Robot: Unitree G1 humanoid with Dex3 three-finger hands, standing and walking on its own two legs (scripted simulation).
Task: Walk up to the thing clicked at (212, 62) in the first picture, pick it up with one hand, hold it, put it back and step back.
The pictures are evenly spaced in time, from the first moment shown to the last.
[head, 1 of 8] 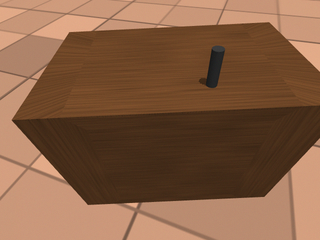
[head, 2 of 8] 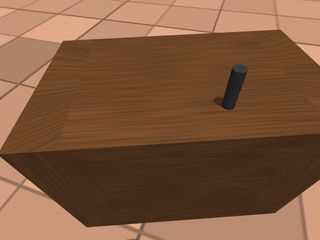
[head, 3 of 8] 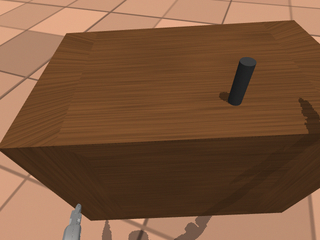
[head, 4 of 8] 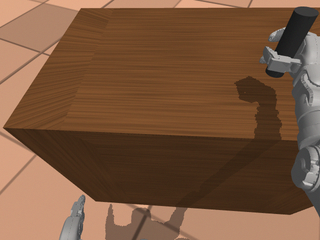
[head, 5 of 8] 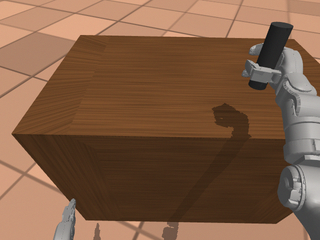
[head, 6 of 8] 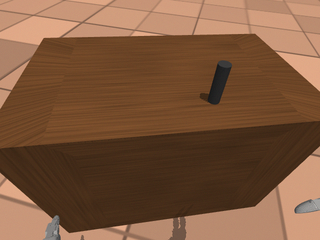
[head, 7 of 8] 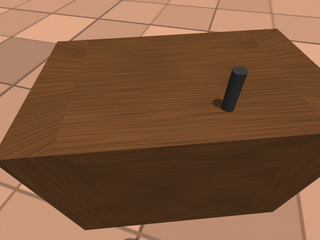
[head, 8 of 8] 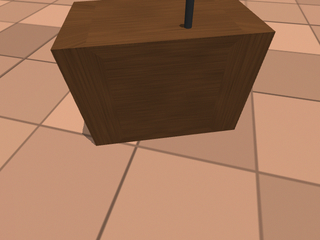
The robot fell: no
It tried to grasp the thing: yes
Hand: right
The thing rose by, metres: 0.25
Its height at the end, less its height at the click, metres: +0.00
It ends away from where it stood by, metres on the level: 0.01
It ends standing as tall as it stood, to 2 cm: yes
